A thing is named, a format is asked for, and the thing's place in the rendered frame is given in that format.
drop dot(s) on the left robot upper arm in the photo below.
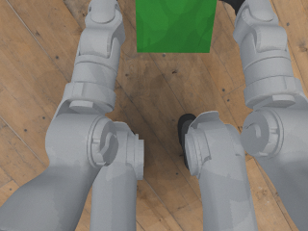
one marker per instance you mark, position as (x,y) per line
(77,146)

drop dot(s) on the right robot upper arm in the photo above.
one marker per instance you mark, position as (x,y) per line
(278,139)

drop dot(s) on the robot right forearm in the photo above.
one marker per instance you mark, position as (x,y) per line
(266,61)

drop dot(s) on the right robot hand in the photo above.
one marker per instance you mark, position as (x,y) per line
(235,4)

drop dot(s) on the left robot thigh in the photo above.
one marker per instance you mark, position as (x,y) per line
(114,190)

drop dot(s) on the robot right foot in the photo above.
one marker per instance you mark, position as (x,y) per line
(183,125)

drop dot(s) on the carton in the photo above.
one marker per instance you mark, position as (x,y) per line
(175,26)

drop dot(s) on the robot left forearm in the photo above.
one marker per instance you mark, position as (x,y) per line
(92,87)

